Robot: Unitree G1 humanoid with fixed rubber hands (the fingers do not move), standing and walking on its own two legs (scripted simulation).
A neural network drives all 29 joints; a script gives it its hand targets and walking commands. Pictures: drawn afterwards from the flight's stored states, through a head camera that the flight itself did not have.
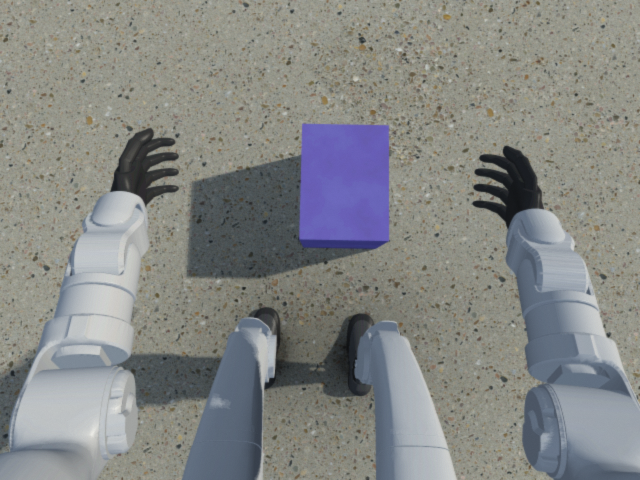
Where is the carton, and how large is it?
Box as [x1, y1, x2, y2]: [299, 124, 388, 248]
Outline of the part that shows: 302,124 299,239 303,247 375,248 388,240 388,125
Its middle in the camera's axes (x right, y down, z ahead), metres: +0.05 -0.11 +0.95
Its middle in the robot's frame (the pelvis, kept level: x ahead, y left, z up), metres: +0.53 -0.04 -0.58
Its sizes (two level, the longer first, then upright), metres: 0.263 0.196 0.206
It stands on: the floor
